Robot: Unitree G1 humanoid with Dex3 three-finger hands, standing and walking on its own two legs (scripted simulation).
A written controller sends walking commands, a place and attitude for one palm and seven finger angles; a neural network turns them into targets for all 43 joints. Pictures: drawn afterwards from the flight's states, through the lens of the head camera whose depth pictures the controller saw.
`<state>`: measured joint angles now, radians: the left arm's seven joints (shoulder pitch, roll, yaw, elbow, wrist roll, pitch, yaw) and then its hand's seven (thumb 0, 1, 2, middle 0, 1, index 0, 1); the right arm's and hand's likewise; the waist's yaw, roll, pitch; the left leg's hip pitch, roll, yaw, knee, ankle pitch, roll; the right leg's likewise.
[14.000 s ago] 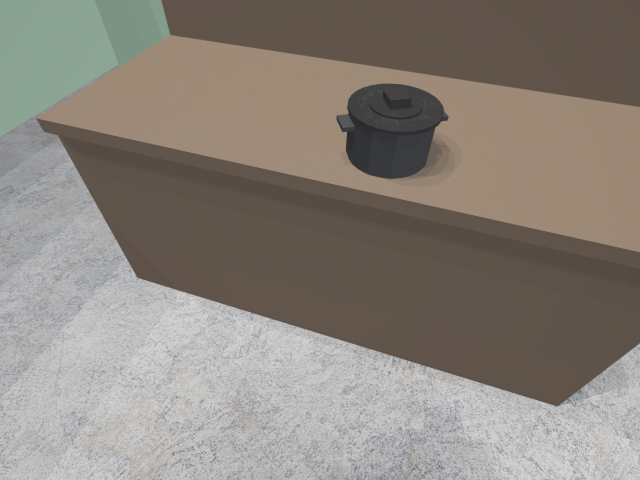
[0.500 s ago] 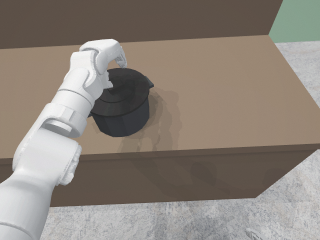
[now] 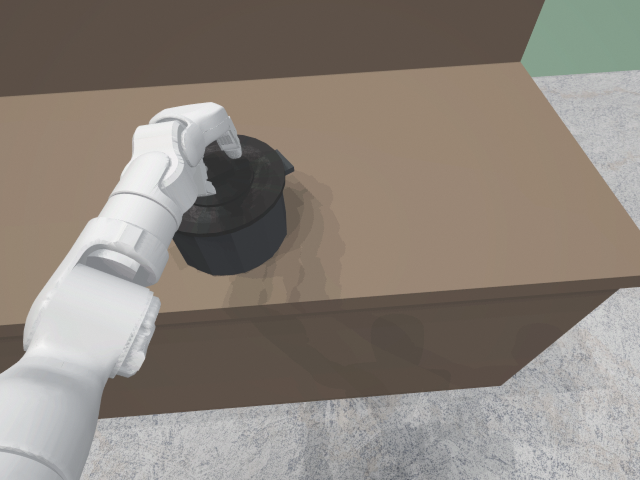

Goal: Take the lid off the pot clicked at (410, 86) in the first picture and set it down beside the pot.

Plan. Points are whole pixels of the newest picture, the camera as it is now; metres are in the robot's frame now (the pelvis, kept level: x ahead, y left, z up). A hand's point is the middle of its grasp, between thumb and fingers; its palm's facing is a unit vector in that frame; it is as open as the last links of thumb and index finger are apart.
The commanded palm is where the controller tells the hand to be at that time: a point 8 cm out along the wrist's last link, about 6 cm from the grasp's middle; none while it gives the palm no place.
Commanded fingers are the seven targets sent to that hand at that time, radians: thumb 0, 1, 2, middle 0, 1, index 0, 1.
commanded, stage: lower the open fingers around the knob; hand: left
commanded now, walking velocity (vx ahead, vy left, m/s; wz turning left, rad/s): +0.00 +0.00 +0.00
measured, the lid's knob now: (212, 169) +0.52 +0.14 +0.09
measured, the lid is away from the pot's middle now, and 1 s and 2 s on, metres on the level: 0.00 0.00 0.00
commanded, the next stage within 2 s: close the fingers and squeeze the knob in 0.68 s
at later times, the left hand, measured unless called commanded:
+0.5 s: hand (202, 168) +0.48 +0.14 +0.12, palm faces -0.40 -0.08 -0.91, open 10.1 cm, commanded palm +0.49 +0.14 +0.17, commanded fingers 0.00 -0.27 1.35 -0.82 -0.08 -0.82 -0.08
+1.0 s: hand (203, 173) +0.48 +0.14 +0.11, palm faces -0.40 -0.08 -0.91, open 10.0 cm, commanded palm +0.48 +0.14 +0.17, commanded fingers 0.00 0.02 0.94 -0.49 -0.93 -0.49 -0.93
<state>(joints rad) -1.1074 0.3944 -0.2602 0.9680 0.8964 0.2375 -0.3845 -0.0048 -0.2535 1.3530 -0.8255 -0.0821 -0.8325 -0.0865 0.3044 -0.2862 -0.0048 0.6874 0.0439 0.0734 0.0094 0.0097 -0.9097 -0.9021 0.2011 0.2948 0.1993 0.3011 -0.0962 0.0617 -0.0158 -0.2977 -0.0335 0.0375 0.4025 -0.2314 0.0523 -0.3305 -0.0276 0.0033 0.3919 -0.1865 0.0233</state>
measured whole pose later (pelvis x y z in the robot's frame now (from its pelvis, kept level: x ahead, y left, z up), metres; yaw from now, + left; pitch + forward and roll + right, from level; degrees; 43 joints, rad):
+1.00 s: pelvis +0.00 +0.00 +0.00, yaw +0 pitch +8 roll +0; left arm -1.10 0.38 -0.28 1.00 0.89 0.22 -0.34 0.00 -0.09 1.06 -0.54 -0.61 -0.59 -0.63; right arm 0.29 -0.28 0.00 0.69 0.05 0.09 0.01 0.01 -0.91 -0.90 0.20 0.29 0.20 0.30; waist -0.10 0.06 -0.03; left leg -0.31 -0.04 0.04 0.42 -0.24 0.06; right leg -0.34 -0.03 0.00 0.40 -0.19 0.03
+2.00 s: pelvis +0.01 +0.00 +0.00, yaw +0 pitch +9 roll -1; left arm -1.16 0.38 -0.27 1.07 0.90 0.22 -0.36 -0.02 0.22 0.78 -0.53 -1.04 -0.76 -1.10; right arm 0.29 -0.28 0.00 0.70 0.04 0.10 -0.01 0.01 -0.91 -0.90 0.20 0.29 0.20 0.30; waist -0.11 0.05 -0.03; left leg -0.33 -0.03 0.03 0.42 -0.25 0.05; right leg -0.36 -0.02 0.00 0.40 -0.20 0.02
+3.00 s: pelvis +0.01 +0.00 +0.00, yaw +1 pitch +7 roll -1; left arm -1.17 0.40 -0.28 0.99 0.89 0.25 -0.42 0.04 0.20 0.80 -0.52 -1.05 -0.86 -1.10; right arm 0.28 -0.28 0.00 0.70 0.04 0.05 -0.01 0.01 -0.91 -0.90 0.20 0.29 0.20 0.30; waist -0.10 0.07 -0.02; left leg -0.28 -0.04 0.02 0.39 -0.24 0.06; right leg -0.30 -0.03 -0.01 0.37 -0.19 0.03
